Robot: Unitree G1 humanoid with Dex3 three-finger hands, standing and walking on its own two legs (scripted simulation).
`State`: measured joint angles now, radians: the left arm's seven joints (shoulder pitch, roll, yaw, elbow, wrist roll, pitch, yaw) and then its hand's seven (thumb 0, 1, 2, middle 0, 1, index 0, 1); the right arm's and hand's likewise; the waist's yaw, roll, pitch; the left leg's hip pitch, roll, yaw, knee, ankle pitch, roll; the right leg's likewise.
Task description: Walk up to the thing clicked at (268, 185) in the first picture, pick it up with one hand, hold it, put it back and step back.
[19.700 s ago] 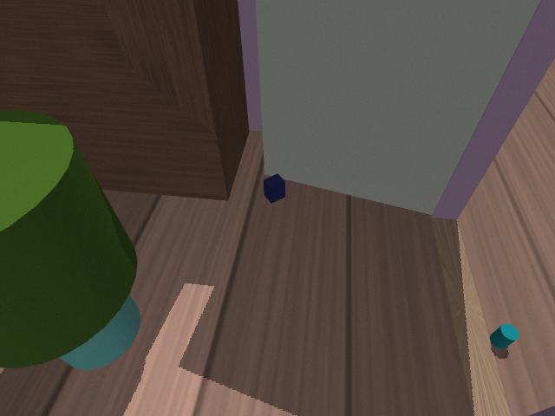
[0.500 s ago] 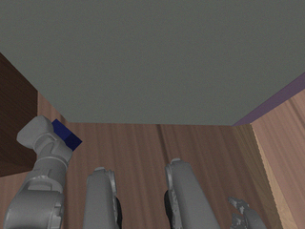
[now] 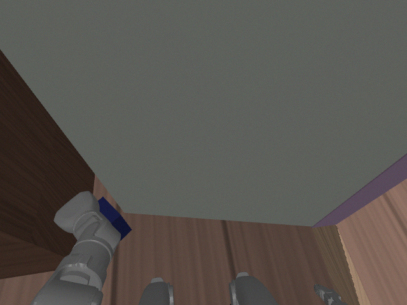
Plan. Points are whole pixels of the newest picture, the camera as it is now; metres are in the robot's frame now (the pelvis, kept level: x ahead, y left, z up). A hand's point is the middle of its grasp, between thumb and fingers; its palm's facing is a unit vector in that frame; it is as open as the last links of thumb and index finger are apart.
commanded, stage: lift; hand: left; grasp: from above
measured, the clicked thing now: (104, 226) +0.34 +0.24 -0.16
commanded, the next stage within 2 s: hold in 0.38 s
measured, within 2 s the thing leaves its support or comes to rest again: neither
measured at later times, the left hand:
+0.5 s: hand (85, 209) +0.33 +0.23 -0.02, palm faces -0.33 -0.34 -0.88, open 9.7 cm
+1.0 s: hand (78, 201) +0.34 +0.23 +0.02, palm faces -0.30 -0.34 -0.89, open 9.7 cm
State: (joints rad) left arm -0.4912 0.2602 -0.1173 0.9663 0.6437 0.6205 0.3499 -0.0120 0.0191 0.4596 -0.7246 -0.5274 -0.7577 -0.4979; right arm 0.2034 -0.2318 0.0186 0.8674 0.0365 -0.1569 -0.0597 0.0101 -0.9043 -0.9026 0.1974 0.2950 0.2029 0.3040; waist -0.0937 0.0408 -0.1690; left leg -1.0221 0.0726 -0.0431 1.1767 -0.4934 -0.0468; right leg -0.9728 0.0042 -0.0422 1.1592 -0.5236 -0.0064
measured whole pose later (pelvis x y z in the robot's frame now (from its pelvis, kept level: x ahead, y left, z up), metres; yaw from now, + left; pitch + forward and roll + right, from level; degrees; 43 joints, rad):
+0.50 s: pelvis +0.02 +0.00 +0.07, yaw +0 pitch +10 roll +0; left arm -0.48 0.20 -0.14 1.01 0.64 0.63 0.34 -0.01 0.03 0.45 -0.72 -0.53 -0.75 -0.50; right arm 0.25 -0.25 0.01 0.86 0.04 -0.14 -0.02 0.01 -0.89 -0.90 0.20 0.29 0.20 0.30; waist -0.07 0.04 -0.10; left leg -0.59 0.06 0.01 0.76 -0.36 -0.04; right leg -0.56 -0.01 -0.01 0.77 -0.39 0.00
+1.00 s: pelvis +0.03 +0.01 +0.08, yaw +0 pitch +6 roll +0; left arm -0.48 0.18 -0.19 0.95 0.65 0.69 0.30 -0.01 0.00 0.47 -0.75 -0.51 -0.77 -0.49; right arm 0.21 -0.26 0.02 0.82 0.04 -0.13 0.03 0.01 -0.90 -0.90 0.20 0.29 0.20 0.30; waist -0.03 0.03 -0.07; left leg -0.42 0.05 0.02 0.62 -0.30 -0.03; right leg -0.40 -0.02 0.00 0.64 -0.34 0.01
